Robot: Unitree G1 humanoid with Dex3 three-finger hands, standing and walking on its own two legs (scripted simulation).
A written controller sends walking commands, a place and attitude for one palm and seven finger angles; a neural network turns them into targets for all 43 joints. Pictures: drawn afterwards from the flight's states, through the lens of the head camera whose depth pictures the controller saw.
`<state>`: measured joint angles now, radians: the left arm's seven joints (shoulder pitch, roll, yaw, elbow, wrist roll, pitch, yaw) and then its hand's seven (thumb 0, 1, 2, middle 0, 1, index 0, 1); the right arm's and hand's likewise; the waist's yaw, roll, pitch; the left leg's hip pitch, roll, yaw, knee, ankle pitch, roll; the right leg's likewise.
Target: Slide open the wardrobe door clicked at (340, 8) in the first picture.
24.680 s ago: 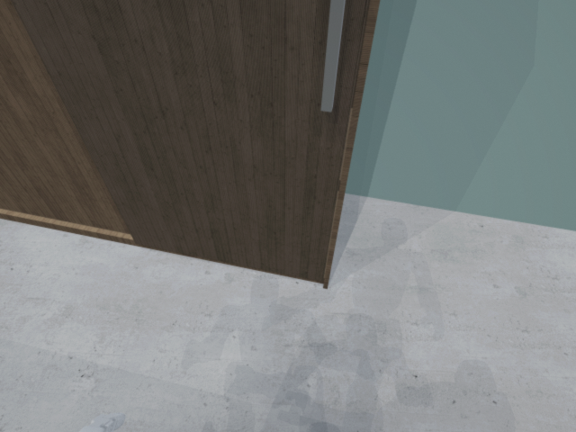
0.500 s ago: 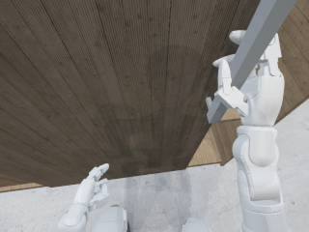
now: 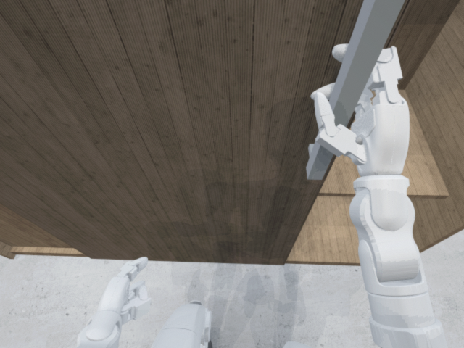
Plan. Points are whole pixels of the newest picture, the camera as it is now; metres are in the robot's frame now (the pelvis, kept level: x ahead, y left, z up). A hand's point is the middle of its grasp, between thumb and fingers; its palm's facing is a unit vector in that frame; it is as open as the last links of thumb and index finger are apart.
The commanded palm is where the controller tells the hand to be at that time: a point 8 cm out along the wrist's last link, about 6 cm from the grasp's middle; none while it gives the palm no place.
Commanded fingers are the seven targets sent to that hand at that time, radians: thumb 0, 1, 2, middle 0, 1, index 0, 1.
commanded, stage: step sideways, sliding the door along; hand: right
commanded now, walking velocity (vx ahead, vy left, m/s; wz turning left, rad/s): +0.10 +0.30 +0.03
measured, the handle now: (338, 92) +0.40 -0.12 +0.22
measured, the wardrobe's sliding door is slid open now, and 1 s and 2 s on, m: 0.41 0.65 0.65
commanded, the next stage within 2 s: stop walking and hold the door there in 1.22 s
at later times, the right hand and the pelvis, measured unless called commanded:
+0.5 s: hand (222, 121) +0.36 +0.02 +0.21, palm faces +0.10 +0.99 +0.00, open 6.8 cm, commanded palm +0.34 +0.02 +0.20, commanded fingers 0.00 -0.90 -0.90 0.45 1.40 0.45 1.40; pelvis -0.04 +0.15 -0.02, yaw -1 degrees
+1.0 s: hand (125, 115) +0.36 +0.14 +0.21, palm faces +0.29 +0.95 -0.10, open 6.5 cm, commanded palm +0.34 +0.16 +0.20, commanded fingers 0.00 -0.90 -0.90 0.45 1.40 0.45 1.40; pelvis -0.03 +0.32 -0.01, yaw -3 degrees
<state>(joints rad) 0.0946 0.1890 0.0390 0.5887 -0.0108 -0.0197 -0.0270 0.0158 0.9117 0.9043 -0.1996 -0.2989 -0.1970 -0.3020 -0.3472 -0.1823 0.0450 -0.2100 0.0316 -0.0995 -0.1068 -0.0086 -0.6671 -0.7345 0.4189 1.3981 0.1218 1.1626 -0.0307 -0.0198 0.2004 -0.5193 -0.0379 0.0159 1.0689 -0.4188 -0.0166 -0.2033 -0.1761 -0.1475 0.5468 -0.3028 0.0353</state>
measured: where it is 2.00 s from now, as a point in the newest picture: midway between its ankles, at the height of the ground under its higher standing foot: outside the picture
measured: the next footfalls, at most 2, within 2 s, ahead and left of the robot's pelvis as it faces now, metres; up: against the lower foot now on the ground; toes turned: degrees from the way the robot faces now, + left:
left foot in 0.22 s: +0.02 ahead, +0.26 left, +0.00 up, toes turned +6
right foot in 0.44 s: +0.03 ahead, +0.06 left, +0.00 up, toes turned -12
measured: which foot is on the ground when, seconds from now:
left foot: up 0.00-0.20, down 0.22-0.44, up 0.46-0.88, down 0.90-1.00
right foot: down 0.00-0.22, up 0.24-0.42, down 0.44-0.90, up 0.92-1.00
